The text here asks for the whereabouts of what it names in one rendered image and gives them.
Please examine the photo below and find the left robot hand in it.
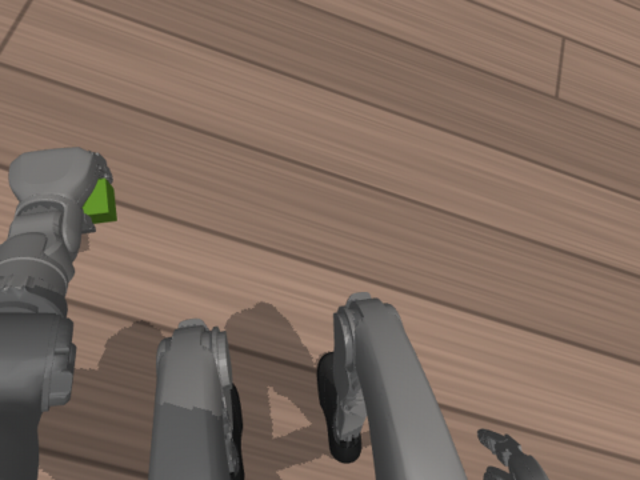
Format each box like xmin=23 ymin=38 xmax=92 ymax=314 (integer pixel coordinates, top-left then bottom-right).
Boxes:
xmin=9 ymin=147 xmax=113 ymax=234

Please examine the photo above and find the small box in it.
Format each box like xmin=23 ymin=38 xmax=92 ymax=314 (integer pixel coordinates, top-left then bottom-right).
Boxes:
xmin=82 ymin=178 xmax=117 ymax=224

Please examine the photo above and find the right robot hand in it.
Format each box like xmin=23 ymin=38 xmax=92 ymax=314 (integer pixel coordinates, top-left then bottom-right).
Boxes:
xmin=477 ymin=429 xmax=549 ymax=480

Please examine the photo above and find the right robot foot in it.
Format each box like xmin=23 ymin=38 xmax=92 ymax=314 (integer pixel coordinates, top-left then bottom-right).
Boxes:
xmin=317 ymin=352 xmax=362 ymax=464

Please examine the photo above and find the left robot arm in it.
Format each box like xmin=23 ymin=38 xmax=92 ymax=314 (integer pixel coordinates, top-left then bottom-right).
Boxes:
xmin=0 ymin=194 xmax=83 ymax=480

